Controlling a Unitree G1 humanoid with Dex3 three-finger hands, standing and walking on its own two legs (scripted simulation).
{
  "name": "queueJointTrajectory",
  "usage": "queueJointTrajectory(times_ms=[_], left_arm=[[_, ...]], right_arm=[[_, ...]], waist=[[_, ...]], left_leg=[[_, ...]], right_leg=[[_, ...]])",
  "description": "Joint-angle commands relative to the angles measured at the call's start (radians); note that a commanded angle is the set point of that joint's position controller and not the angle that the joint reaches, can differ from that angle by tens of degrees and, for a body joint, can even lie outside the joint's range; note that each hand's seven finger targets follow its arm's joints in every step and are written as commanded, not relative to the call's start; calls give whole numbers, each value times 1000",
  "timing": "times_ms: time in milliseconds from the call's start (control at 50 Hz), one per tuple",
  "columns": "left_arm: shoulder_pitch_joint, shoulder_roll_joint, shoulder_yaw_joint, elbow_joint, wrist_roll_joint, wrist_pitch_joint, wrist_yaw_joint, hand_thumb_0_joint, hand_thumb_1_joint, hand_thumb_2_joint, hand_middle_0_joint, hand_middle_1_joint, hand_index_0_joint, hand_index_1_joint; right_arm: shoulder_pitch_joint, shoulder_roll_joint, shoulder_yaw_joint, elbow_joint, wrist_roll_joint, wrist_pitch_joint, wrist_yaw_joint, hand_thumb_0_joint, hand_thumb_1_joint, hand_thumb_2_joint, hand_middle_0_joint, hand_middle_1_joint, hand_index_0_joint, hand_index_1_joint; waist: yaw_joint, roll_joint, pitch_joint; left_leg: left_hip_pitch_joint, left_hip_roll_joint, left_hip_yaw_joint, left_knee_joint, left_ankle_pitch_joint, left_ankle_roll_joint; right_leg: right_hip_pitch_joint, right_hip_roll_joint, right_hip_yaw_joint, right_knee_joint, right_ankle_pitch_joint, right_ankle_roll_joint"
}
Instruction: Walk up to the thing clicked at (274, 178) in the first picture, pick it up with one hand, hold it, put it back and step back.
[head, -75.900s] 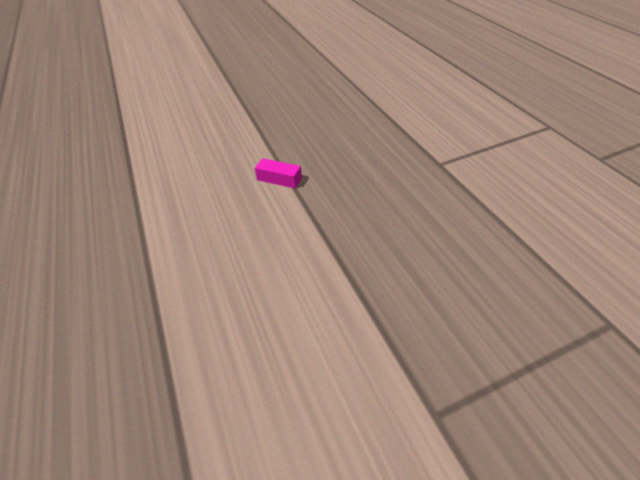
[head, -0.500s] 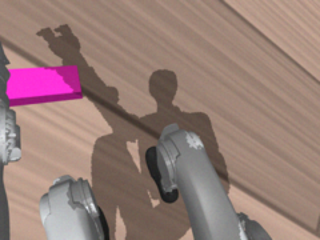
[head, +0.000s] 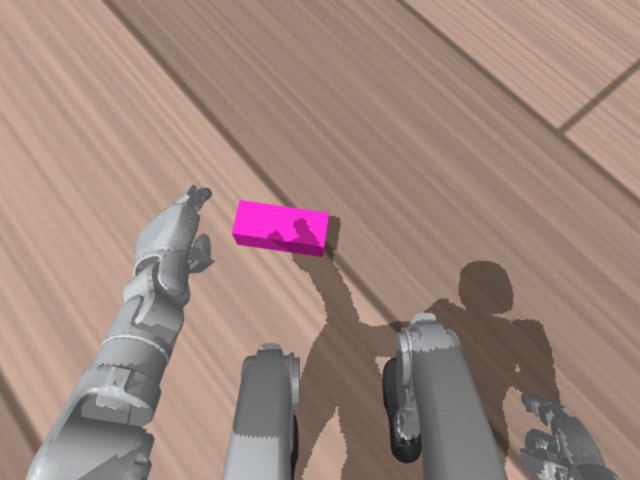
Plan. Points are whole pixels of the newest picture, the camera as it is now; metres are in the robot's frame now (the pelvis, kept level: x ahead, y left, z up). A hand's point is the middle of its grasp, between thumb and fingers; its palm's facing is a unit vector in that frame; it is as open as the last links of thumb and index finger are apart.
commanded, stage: home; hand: left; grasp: from above
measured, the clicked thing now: (282, 229) +0.60 +0.07 -0.46
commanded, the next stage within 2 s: none
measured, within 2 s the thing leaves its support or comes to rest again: neither
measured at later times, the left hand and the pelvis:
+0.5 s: hand (204, 273) +0.34 +0.12 +0.07, palm faces -0.04 -0.96 -0.29, open 7.4 cm; pelvis +0.07 -0.03 +0.17, yaw -1 degrees
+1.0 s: hand (86, 407) +0.24 +0.15 +0.17, palm faces +0.06 -0.98 -0.21, open 7.4 cm; pelvis +0.09 -0.03 +0.22, yaw +0 degrees
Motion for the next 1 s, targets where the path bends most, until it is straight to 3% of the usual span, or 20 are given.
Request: queueJointTrajectory(times_ms=[0, 20, 40, 80, 120, 140, 160, 200, 260, 280, 360, 400, 460, 520, 580, 720, 800, 940, 980], left_arm=[[-404, 41, 48, -170, -67, -17, 90, 0, 899, 899, -200, -295, -199, -296], [-402, 38, 56, -156, -89, -13, 101, 0, 899, 899, -200, -296, -199, -296], [-327, 23, 56, -78, -99, -1, 107, 0, 899, 899, -200, -296, -199, -297], [-211, 31, 88, -24, -136, 11, 123, 0, 899, 899, -200, -296, -199, -297], [-120, 13, 107, -51, -191, 19, 128, 0, 899, 899, -200, -297, -199, -297], [-77, -9, 110, -59, -217, 23, 125, 0, 899, 899, -200, -297, -199, -298], [-35, -32, 106, -84, -251, 28, 119, 0, 900, 899, -200, -297, -200, -298], [40, -1, 144, -191, -312, 33, 113, 0, 900, 899, -200, -297, -200, -298], [220, -30, 146, -271, -394, 42, 96, 0, 900, 899, -200, -298, -200, -298], [246, -20, 167, -319, -415, 42, 94, 0, 900, 899, -200, -298, -200, -299], [370, -51, 176, -427, -491, 42, 70, 0, 900, 899, -200, -299, -200, -299], [419, -61, 183, -499, -524, 42, 59, 0, 900, 900, -200, -299, -200, -299], [527, -72, 189, -563, -564, 65, 42, 0, 900, 900, -200, -299, -200, -299], [656, -70, 200, -666, -586, 94, 28, 0, 900, 900, -200, -300, -200, -300], [790, -78, 195, -707, -597, 131, 14, 0, 900, 900, -200, -300, -200, -300], [994, -67, 191, -889, -597, 198, -21, 0, 900, 900, -200, -300, -200, -300], [1019, -63, 182, -987, -598, 220, -46, 0, 900, 900, -200, -301, -200, -300], [1024, -56, 183, -1027, -596, 224, -74, 0, 900, 900, -200, -300, -200, -300], [1032, -53, 198, -1010, -592, 218, -74, 0, 900, 900, -200, -299, -200, -299]], right_arm=[[147, -153, -56, 1, 10, -76, -34, 0, -897, -901, 201, 300, 201, 300], [138, -144, -50, 10, 10, -89, -41, 0, -898, -900, 201, 300, 201, 300], [122, -134, -44, 12, 12, -100, -46, 0, -898, -900, 201, 300, 201, 300], [96, -116, -35, 2, 14, -116, -52, 0, -898, -900, 201, 300, 201, 300], [80, -99, -31, -15, 19, -126, -55, 0, -898, -900, 200, 300, 200, 300], [77, -90, -30, -24, 20, -131, -55, 0, -899, -900, 200, 300, 200, 300], [71, -86, -27, -41, 23, -134, -55, 0, -899, -900, 200, 300, 200, 300], [62, -82, -32, -67, 27, -138, -60, 0, -899, -900, 200, 300, 200, 300], [71, -70, -26, -83, 28, -143, -68, 0, -899, -900, 200, 300, 200, 300], [74, -68, -29, -86, 28, -144, -73, 0, -900, -900, 200, 300, 200, 300], [97, -46, -16, -103, 26, -158, -96, 0, -900, -900, 200, 300, 200, 300], [107, -42, -13, -108, 26, -171, -109, 0, -900, -900, 200, 300, 200, 300], [113, -45, -3, -128, 26, -188, -128, 0, -900, -900, 200, 300, 200, 299], [115, -39, 2, -153, 27, -203, -142, 0, -901, -900, 200, 299, 200, 299], [110, -40, 11, -173, 28, -217, -154, 0, -901, -899, 200, 299, 200, 299], [99, -38, 16, -221, 27, -266, -176, 0, -901, -899, 200, 299, 200, 299], [88, -39, 14, -242, 25, -298, -185, 0, -901, -899, 199, 299, 200, 299], [98, -48, 5, -236, 14, -351, -190, 0, -901, -900, 200, 299, 200, 299], [98, -46, 6, -236, 11, -360, -190, 0, -900, -900, 200, 300, 200, 300]], waist=[[-88, 161, -538], [-86, 137, -518], [-79, 107, -477], [-45, 69, -417], [-18, 73, -402], [-24, 62, -387], [-23, 44, -390], [6, 44, -428], [-10, -25, -428], [-4, -41, -440], [-18, -91, -414], [-6, -58, -403], [17, -37, -339], [40, 5, -296], [47, 5, -186], [60, -16, -69], [50, -10, -15], [38, -7, -57], [45, -13, -52]], left_leg=[[518, 39, -58, -473, -77, -13], [526, 36, -59, -483, -77, -10], [523, 32, -47, -497, -58, -9], [509, 26, -21, -536, -45, -2], [548, 27, -7, -584, 4, -3], [554, 27, -4, -603, 34, -1], [572, 27, 2, -619, 54, 2], [654, 30, 3, -660, 110, 2], [721, 38, 8, -691, 251, 6], [747, 39, 12, -699, 286, 8], [801, 48, 24, -747, 329, 15], [854, 51, 29, -780, 359, 13], [947, 57, 25, -863, 351, 6], [1028, 59, 28, -933, 346, 2], [1055, 60, 24, -993, 323, 1], [1112, 62, 24, -1055, 306, 14], [1122, 63, 26, -1087, 251, 18], [1160, 69, 7, -1069, 359, 7], [1152, 66, 10, -1064, 351, 7]], right_leg=[[423, 42, -65, -218, -87, -62], [446, 42, -63, -241, -86, -59], [473, 44, -61, -263, -85, -61], [562, 47, -51, -319, -100, -61], [656, 47, -43, -369, -75, -63], [694, 47, -40, -396, -54, -61], [753, 48, -36, -426, -39, -59], [870, 47, -27, -481, 5, -55], [1021, 54, -24, -548, 137, -49], [1065, 56, -20, -571, 174, -48], [1208, 58, -9, -665, 242, -38], [1242, 58, -8, -696, 268, -39], [1270, 62, -19, -764, 230, -37], [1322, 68, -26, -833, 211, -37], [1335, 72, -36, -896, 179, -35], [1353, 83, -56, -969, 147, -34], [1326, 87, -73, -990, 92, -30], [1333, 90, -85, -947, 172, -35], [1338, 87, -82, -943, 167, -34]])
